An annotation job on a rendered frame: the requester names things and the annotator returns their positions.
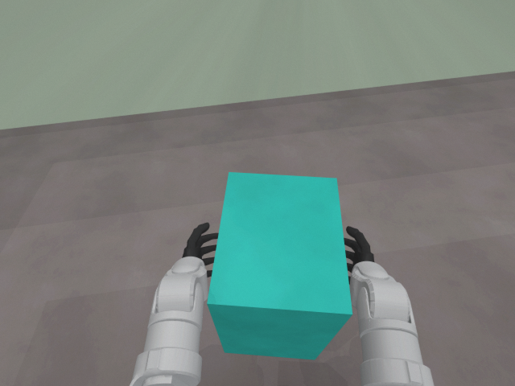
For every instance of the left robot hand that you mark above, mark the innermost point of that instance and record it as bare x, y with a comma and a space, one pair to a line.
195, 242

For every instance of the robot right forearm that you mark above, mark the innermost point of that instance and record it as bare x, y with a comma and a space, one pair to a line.
389, 338

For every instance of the robot left forearm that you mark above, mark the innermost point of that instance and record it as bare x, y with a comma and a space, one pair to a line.
171, 353

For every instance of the right robot hand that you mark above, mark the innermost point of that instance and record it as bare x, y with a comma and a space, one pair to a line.
360, 247

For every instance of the carton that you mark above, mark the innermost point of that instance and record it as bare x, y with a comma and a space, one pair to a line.
279, 284

